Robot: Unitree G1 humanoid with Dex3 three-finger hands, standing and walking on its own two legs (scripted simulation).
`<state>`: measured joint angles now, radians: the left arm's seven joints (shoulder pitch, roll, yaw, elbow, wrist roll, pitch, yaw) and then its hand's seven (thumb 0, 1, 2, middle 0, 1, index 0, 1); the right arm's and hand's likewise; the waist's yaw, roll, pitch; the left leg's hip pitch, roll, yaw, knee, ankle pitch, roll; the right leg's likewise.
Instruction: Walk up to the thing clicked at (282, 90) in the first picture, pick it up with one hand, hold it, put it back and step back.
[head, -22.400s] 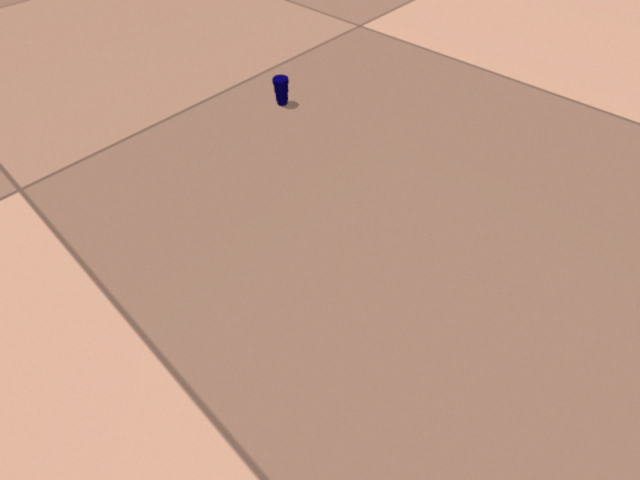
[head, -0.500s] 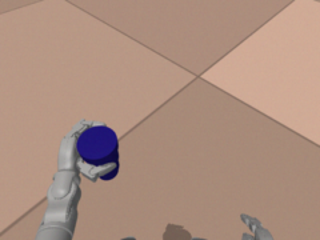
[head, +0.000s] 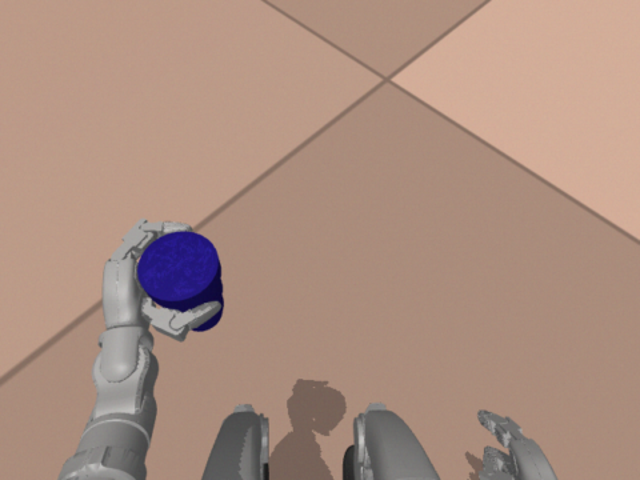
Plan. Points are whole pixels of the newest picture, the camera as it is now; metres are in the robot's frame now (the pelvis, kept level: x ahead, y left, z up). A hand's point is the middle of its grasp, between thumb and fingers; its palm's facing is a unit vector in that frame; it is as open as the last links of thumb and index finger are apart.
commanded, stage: crouch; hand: left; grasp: from the side
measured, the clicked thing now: (191, 291) +0.36 +0.17 -0.05
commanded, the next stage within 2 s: lower in 1.38 s
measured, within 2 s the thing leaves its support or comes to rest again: neither
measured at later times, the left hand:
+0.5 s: hand (201, 312) +0.39 +0.20 -0.27, palm faces +0.18 -0.98 -0.02, open 11.5 cm
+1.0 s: hand (209, 321) +0.41 +0.21 -0.39, palm faces +0.18 -0.98 -0.01, open 11.5 cm
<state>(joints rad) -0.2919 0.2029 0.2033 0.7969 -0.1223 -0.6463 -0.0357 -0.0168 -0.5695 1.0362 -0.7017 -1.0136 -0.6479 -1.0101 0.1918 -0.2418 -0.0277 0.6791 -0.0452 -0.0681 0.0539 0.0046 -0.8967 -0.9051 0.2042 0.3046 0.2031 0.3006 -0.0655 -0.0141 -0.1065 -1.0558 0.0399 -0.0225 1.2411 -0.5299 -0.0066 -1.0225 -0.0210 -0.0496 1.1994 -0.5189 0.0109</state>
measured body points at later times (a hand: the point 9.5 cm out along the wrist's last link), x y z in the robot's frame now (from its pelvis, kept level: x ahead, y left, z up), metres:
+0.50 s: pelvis -0.05 -0.01 -0.21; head +0.15 +0.02 +0.19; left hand +0.38 +0.25 -0.26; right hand +0.05 -0.27 -0.34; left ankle +0.03 +0.12 -0.63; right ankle +0.03 -0.13 -0.63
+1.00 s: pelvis -0.07 +0.00 -0.33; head +0.15 +0.05 +0.06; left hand +0.40 +0.26 -0.39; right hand -0.01 -0.27 -0.44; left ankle +0.03 +0.12 -0.63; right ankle +0.03 -0.13 -0.63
